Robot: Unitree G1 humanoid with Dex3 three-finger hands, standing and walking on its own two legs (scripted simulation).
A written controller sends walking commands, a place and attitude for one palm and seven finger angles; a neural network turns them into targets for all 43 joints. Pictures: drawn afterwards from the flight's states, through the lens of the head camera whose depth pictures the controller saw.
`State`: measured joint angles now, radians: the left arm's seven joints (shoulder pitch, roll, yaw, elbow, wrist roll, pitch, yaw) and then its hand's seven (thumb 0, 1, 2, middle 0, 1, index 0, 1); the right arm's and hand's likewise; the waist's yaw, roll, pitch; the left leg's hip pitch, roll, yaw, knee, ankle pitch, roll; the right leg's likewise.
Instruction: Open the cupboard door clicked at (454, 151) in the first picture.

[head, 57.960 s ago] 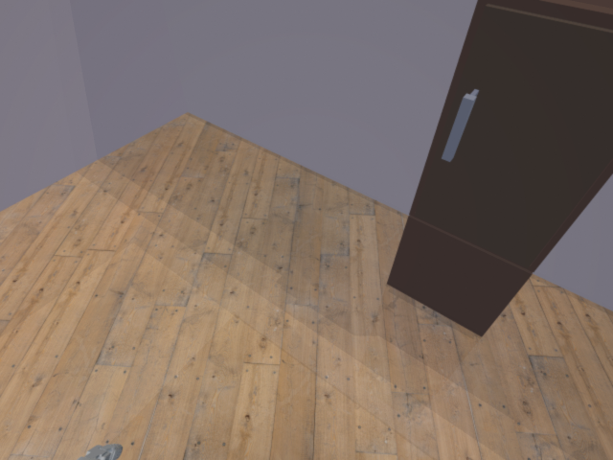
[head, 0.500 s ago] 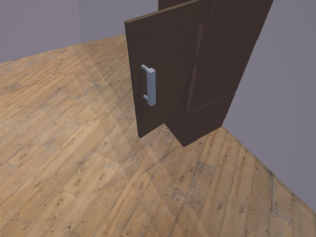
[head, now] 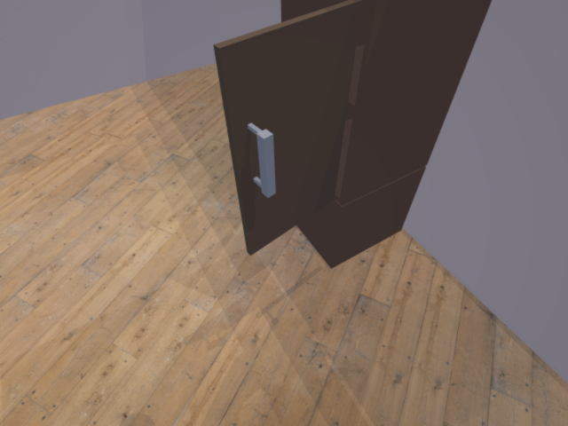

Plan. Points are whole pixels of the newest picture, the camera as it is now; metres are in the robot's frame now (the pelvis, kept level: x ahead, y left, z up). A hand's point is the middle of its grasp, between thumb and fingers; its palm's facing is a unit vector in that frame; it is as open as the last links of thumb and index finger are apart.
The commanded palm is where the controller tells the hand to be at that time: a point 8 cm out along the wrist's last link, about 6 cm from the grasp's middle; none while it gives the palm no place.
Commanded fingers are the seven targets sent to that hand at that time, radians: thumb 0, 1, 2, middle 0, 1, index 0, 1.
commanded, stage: look to check the result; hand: left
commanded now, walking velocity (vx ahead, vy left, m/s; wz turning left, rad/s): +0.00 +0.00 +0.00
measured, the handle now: (261, 161) +0.62 +0.09 +0.00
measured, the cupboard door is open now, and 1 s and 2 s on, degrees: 99 99 99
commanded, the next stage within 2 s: stand and wait in 0.06 s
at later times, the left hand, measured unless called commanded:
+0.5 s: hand out of the picture +0.05 +0.20 -0.17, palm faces +0.00 -0.96 -0.27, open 7.4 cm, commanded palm none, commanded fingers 0.00 0.90 0.90 -0.20 -0.30 -0.20 -0.30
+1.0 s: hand out of the picture +0.04 +0.20 -0.17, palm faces +0.00 -0.97 -0.25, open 7.4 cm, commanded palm none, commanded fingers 0.00 0.90 0.90 -0.20 -0.30 -0.20 -0.30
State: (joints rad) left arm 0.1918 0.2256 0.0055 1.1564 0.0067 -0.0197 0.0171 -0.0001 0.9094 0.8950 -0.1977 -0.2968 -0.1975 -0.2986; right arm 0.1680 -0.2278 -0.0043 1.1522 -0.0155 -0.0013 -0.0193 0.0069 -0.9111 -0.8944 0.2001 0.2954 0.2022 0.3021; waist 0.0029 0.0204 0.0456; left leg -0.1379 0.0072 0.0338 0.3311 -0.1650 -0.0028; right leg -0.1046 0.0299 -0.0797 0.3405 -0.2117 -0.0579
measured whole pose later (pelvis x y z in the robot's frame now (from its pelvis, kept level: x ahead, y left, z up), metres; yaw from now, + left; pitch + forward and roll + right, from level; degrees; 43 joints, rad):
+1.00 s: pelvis +0.01 +0.00 +0.00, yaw +0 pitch -2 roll +0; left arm 0.20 0.23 0.00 1.16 0.00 -0.02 0.02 0.00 0.91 0.89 -0.20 -0.30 -0.20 -0.30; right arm 0.19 -0.22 0.00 1.16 -0.01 0.00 -0.02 0.01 -0.91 -0.89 0.20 0.30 0.20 0.30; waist 0.00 0.00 0.05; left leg -0.12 0.01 0.04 0.32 -0.17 -0.01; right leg -0.08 0.04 -0.07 0.31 -0.21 -0.06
